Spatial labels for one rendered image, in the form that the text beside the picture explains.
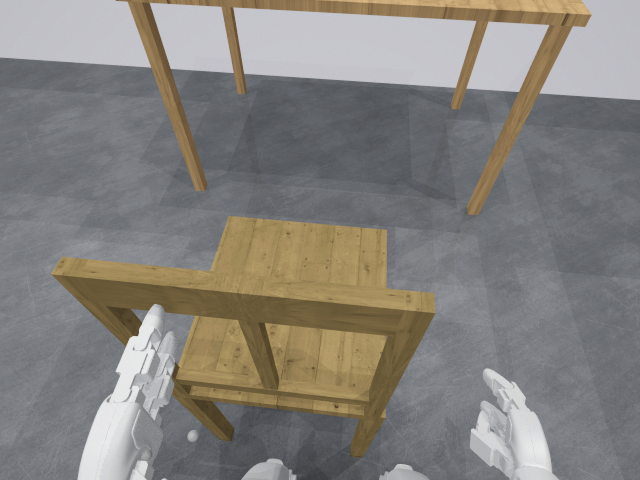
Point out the chair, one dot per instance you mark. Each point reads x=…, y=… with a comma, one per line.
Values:
x=291, y=316

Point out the right robot hand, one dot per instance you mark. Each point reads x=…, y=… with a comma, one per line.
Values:
x=518, y=440

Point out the left robot hand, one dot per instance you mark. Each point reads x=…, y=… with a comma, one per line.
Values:
x=128, y=421

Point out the table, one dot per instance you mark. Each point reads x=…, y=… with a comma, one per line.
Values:
x=560, y=15

